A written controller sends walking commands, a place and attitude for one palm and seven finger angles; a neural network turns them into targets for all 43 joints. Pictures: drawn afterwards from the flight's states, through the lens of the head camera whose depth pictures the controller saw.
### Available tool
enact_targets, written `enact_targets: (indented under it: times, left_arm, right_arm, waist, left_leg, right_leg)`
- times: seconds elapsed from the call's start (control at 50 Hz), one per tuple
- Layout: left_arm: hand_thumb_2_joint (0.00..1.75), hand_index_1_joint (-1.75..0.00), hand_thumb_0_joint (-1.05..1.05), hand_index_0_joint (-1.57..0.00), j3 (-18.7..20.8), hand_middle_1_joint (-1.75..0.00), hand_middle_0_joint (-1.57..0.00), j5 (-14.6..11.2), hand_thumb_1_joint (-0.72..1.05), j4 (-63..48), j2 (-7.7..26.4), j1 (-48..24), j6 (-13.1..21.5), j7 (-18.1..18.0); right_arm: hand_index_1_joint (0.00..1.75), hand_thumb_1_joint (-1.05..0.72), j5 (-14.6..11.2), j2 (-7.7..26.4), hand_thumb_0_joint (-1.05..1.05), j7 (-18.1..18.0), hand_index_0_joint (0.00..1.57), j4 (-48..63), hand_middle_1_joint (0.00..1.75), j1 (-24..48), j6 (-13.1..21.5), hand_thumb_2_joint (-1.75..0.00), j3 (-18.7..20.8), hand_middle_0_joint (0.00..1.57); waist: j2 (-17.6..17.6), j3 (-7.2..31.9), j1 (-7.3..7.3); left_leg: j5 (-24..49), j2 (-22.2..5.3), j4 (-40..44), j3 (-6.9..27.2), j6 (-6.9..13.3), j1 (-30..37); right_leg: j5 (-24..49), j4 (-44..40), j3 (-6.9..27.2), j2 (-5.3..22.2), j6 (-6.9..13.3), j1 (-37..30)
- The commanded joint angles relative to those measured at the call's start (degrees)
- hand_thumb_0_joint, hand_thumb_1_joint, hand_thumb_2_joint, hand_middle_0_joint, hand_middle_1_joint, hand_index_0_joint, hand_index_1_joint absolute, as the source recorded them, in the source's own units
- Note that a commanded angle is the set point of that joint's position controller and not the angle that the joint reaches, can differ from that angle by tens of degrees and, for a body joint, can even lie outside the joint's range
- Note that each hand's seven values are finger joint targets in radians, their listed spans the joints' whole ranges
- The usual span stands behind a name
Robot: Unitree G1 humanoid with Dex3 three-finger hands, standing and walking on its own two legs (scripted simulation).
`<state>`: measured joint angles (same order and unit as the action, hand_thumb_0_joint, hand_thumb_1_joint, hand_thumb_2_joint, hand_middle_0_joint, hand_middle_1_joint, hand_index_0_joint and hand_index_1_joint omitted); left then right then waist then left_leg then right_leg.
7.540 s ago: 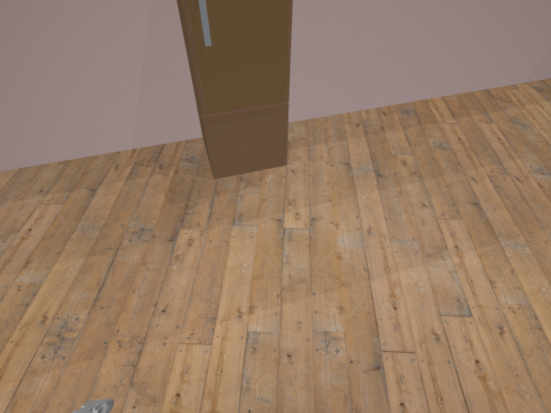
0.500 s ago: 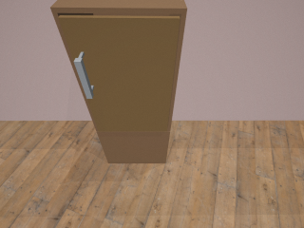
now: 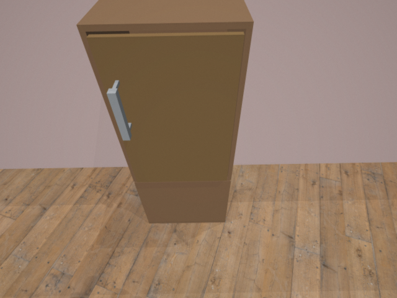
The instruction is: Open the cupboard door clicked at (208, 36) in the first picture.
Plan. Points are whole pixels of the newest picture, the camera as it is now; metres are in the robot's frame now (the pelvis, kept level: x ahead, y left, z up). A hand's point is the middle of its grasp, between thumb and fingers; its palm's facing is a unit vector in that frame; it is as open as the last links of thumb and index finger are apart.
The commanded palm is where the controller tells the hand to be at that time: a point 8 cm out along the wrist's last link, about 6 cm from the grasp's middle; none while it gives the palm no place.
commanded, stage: raise the hand with hooked fingers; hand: left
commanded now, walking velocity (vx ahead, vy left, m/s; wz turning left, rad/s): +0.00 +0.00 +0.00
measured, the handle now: (122, 111) +0.58 +0.26 +0.05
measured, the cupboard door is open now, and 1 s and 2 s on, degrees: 0 0 0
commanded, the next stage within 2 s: none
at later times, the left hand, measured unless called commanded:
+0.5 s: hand (110, 292) +0.15 +0.19 -0.05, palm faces +0.17 -0.99 -0.03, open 9.0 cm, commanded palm +0.14 +0.25 -0.03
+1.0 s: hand (91, 247) +0.21 +0.23 +0.00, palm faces +0.07 -1.00 -0.05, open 12.1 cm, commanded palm +0.19 +0.28 +0.02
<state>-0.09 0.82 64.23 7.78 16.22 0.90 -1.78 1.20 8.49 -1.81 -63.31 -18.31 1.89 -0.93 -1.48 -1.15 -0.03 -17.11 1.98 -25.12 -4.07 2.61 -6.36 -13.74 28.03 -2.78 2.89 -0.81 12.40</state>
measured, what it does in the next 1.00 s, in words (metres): lowers itself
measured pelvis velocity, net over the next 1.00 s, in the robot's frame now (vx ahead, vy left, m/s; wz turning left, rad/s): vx -0.02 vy -0.01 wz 0.02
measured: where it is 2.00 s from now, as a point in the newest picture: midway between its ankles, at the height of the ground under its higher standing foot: outside the picture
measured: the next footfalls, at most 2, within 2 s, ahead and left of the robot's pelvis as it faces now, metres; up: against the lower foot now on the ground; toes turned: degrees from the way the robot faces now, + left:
none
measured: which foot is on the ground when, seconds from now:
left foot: down 0.00-1.00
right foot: down 0.00-1.00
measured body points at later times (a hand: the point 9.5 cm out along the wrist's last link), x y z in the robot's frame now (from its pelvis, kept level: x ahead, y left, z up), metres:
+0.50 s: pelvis -0.02 -0.04 -0.08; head +0.03 -0.02 +0.37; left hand +0.13 +0.24 -0.05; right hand +0.23 -0.26 -0.10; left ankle -0.04 +0.09 -0.74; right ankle +0.01 -0.13 -0.74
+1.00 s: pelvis -0.02 -0.01 -0.05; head +0.03 +0.00 +0.39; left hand +0.20 +0.28 +0.01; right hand +0.12 -0.27 -0.13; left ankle -0.04 +0.09 -0.74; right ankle +0.01 -0.13 -0.74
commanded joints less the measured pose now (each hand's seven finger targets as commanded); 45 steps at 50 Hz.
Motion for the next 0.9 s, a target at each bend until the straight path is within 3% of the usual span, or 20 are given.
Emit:
enact_targets:
  times: [0.0,0.02,0.04,0.06,0.08,0.1,0.12,0.16,0.2,0.24,0.3,0.34,0.38,0.42,0.44,0.48,0.52,0.66,0.74,0.88]
  left_arm:
    - [0.89,-0.32,0.00,-0.20,9.08,-0.32,-0.20,-10.52,0.88,-88.43,20.80,-37.98,13.76,-1.86]
    - [0.88,-0.33,0.00,-0.20,6.69,-0.33,-0.20,-6.16,0.85,-74.72,16.28,-12.01,10.65,-4.06]
    - [0.87,-0.34,0.00,-0.21,0.34,-0.34,-0.21,-8.34,0.83,-66.18,3.63,2.31,3.21,-5.95]
    - [0.86,-0.36,0.00,-0.21,-0.50,-0.36,-0.21,-9.73,0.81,-65.10,0.56,1.41,3.11,-5.29]
    - [0.85,-0.37,0.00,-0.21,2.55,-0.37,-0.21,-10.11,0.78,-68.40,4.45,-2.30,6.11,-4.55]
    - [0.84,-0.39,0.00,-0.21,5.71,-0.39,-0.21,-9.53,0.76,-67.55,7.03,-1.68,9.36,-3.40]
    - [0.83,-0.40,0.00,-0.21,7.22,-0.40,-0.21,-9.64,0.74,-63.08,5.80,2.32,12.81,-1.62]
    - [0.81,-0.43,0.00,-0.22,8.01,-0.43,-0.22,-11.45,0.69,-55.78,1.97,13.60,20.98,4.71]
    - [0.79,-0.47,0.00,-0.22,9.89,-0.47,-0.22,-14.32,0.64,-53.55,1.56,17.98,30.54,12.50]
    - [0.77,-0.50,0.00,-0.22,15.92,-0.50,-0.22,-16.24,0.60,-51.29,7.63,18.56,36.66,20.42]
    - [0.74,-0.54,0.00,-0.23,17.65,-0.54,-0.23,-19.11,0.53,-60.10,10.49,14.79,30.84,24.13]
    - [0.72,-0.57,0.00,-0.23,18.80,-0.57,-0.23,-20.77,0.48,-69.69,12.60,8.07,27.28,22.74]
    - [0.70,-0.60,0.00,-0.23,20.87,-0.60,-0.23,-19.66,0.43,-77.07,13.95,6.73,26.69,19.29]
    - [0.68,-0.63,0.00,-0.24,19.83,-0.63,-0.24,-18.21,0.39,-82.79,13.79,1.01,28.58,17.08]
    - [0.67,-0.64,0.00,-0.24,19.60,-0.64,-0.24,-18.20,0.36,-83.87,14.61,-2.51,29.59,17.07]
    - [0.65,-0.68,0.00,-0.24,16.83,-0.68,-0.24,-17.71,0.32,-81.17,12.81,-3.04,30.58,18.76]
    - [0.63,-0.70,0.00,-0.25,17.33,-0.70,-0.25,-18.63,0.27,-77.31,14.59,-4.58,29.80,21.56]
    - [0.56,-0.81,0.00,-0.26,25.00,-0.81,-0.26,-22.83,0.11,-68.65,20.84,-1.70,18.73,26.27]
    - [0.52,-0.87,0.00,-0.26,26.50,-0.87,-0.26,-23.61,0.01,-67.80,20.21,-1.89,18.84,23.44]
    - [0.45,-0.98,0.00,-0.27,24.44,-0.98,-0.27,-21.65,-0.15,-67.60,20.35,-4.31,21.86,22.41]
  right_arm:
    - [0.30,-0.90,-3.80,17.14,0.00,-1.97,0.20,25.08,0.30,2.56,9.23,-0.90,2.94,0.20]
    - [0.30,-0.90,-3.07,12.21,0.00,-3.86,0.20,22.47,0.30,7.42,14.25,-0.90,1.45,0.20]
    - [0.30,-0.90,-4.03,9.13,0.00,-3.42,0.20,22.35,0.30,7.21,16.08,-0.90,2.19,0.20]
    - [0.30,-0.90,-4.09,10.14,0.00,-3.35,0.20,20.89,0.30,5.48,16.68,-0.90,2.02,0.20]
    - [0.30,-0.90,-3.80,12.29,0.00,-3.10,0.20,24.35,0.30,7.29,17.85,-0.90,3.00,0.20]
    - [0.30,-0.90,-2.61,13.36,0.00,-2.76,0.20,25.77,0.30,6.19,18.43,-0.90,3.64,0.20]
    - [0.30,-0.90,-1.81,13.07,0.00,-2.29,0.20,27.19,0.30,6.34,18.66,-0.90,4.13,0.20]
    - [0.30,-0.90,-1.38,12.01,0.00,-0.61,0.20,30.96,0.30,7.67,19.52,-0.90,5.09,0.20]
    - [0.30,-0.90,-1.24,12.02,0.00,1.30,0.20,33.80,0.30,9.10,19.68,-0.90,6.21,0.20]
    - [0.30,-0.90,-1.58,13.07,0.00,2.71,0.20,37.32,0.30,9.39,19.23,-0.90,7.15,0.20]
    - [0.30,-0.90,-3.15,13.32,0.00,1.85,0.20,44.49,0.30,12.68,16.81,-0.90,6.55,0.20]
    - [0.30,-0.90,-3.15,13.30,0.00,0.77,0.20,47.25,0.30,12.32,15.56,-0.90,6.07,0.20]
    - [0.30,-0.90,-2.75,11.91,0.00,0.23,0.20,46.32,0.30,7.94,14.52,-0.90,6.13,0.20]
    - [0.30,-0.90,-2.25,11.18,0.00,-0.28,0.20,44.40,0.30,6.04,14.07,-0.90,5.79,0.20]
    - [0.30,-0.90,-1.75,11.59,0.00,-0.58,0.20,43.38,0.30,5.25,13.82,-0.90,5.25,0.20]
    - [0.30,-0.90,-1.98,11.66,0.00,-0.85,0.20,41.32,0.30,5.24,14.25,-0.90,4.75,0.20]
    - [0.30,-0.90,-2.54,12.36,0.00,-1.39,0.20,39.77,0.30,5.85,15.07,-0.90,4.26,0.20]
    - [0.30,-0.90,-3.58,12.99,0.00,-2.41,0.20,40.81,0.30,7.68,14.97,-0.90,2.69,0.20]
    - [0.30,-0.90,-3.11,12.34,0.00,-1.88,0.20,40.54,0.30,7.62,15.29,-0.90,2.53,0.20]
    - [0.30,-0.90,-3.23,14.15,0.00,-1.46,0.20,40.45,0.30,4.72,16.17,-0.90,3.01,0.20]
  waist:
    - [-0.80,23.59,4.82]
    - [-12.07,22.47,-0.09]
    - [-11.95,11.45,1.18]
    - [-4.26,4.16,1.69]
    - [-2.67,-0.76,2.63]
    - [1.71,1.97,3.17]
    - [8.05,1.19,2.36]
    - [11.33,4.71,-1.56]
    - [11.47,6.71,-3.31]
    - [5.17,9.92,-4.41]
    - [5.69,17.23,-5.16]
    - [0.49,16.80,-3.69]
    - [-2.79,21.25,-2.74]
    - [-2.66,21.88,0.09]
    - [0.28,21.44,1.77]
    - [-3.57,19.90,3.10]
    - [-3.20,18.73,3.61]
    - [0.71,22.32,-0.80]
    - [1.10,20.28,-1.72]
    - [0.03,18.35,-0.61]
  left_leg:
    - [21.73,-2.96,1.65,5.66,-2.10,2.93]
    - [26.81,-4.51,2.02,4.52,-3.04,5.21]
    - [20.88,-4.52,3.45,5.23,-5.53,-3.14]
    - [12.98,-3.67,2.97,5.94,-4.94,-7.96]
    - [6.68,-2.73,0.06,6.96,-3.84,-12.40]
    - [4.32,-2.02,-2.80,7.00,-3.36,-14.47]
    - [2.38,-1.75,-5.90,7.05,-3.00,-18.67]
    - [1.52,-0.83,-12.37,5.33,-3.37,-24.50]
    - [0.61,-0.17,-19.66,3.78,-3.80,-32.46]
    - [0.69,0.93,-25.20,2.78,-3.87,-37.10]
    - [-3.40,1.94,-27.09,0.80,-2.26,-40.15]
    - [-3.39,1.60,-28.31,1.91,-1.85,-40.84]
    - [2.67,-0.07,-29.32,3.18,-1.50,-37.02]
    - [5.94,-1.17,-31.34,4.09,-1.36,-35.69]
    - [6.45,-1.69,-32.76,5.07,-1.22,-36.71]
    - [5.58,-1.99,-33.15,5.23,-1.22,-36.00]
    - [2.48,-2.11,-33.13,5.44,-1.21,-37.40]
    - [3.20,-1.49,-28.57,5.68,-1.17,-37.80]
    - [5.35,-1.51,-25.43,5.99,-1.63,-36.00]
    - [3.00,-1.47,-21.01,5.61,-1.54,-31.84]
  right_leg:
    - [18.91,1.31,2.54,-0.47,2.38,-4.89]
    - [6.38,3.91,1.86,-2.45,3.71,-2.38]
    - [-1.44,5.15,-1.55,-2.17,2.68,3.68]
    - [-1.10,4.24,-2.64,-2.22,2.12,5.75]
    - [-1.43,2.58,-2.67,-2.23,2.11,8.59]
    - [-2.50,3.18,-3.25,-2.34,2.10,10.59]
    - [-5.09,5.24,-4.09,-2.68,1.99,14.20]
    - [-7.97,11.26,-4.08,-3.02,2.42,18.03]
    - [-7.05,17.68,-2.78,-2.78,2.95,21.61]
    - [-4.33,22.19,0.49,-1.88,4.04,21.12]
    - [-9.41,20.88,4.51,-1.37,2.67,18.57]
    - [-11.94,20.55,6.27,-1.57,2.60,19.99]
    - [-3.07,22.44,5.16,-2.28,2.46,18.64]
    - [4.15,23.73,4.74,-2.55,1.93,19.26]
    - [5.96,24.90,4.57,-3.11,1.76,20.36]
    - [4.13,24.50,3.80,-3.20,1.83,23.06]
    - [-0.66,22.79,4.28,-3.16,1.69,23.13]
    - [-4.39,17.52,5.75,-1.93,1.25,12.98]
    - [-1.76,17.61,3.46,-2.52,1.53,12.56]
    - [-4.66,16.56,0.88,-2.84,1.69,14.89]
